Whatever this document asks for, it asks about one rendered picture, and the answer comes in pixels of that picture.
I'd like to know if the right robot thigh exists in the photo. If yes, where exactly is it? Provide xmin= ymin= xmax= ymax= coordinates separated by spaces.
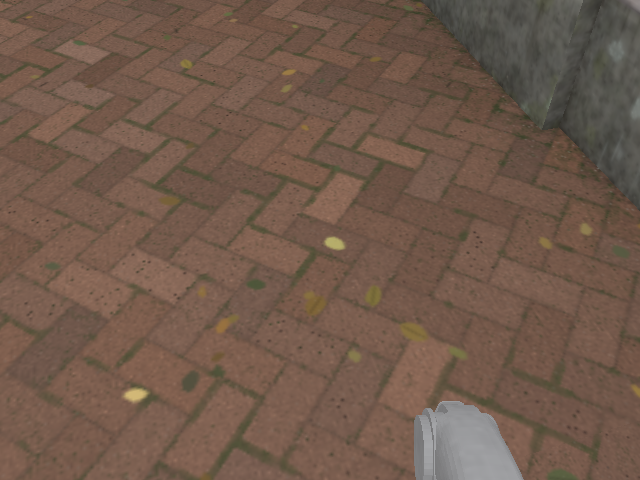
xmin=414 ymin=404 xmax=524 ymax=480

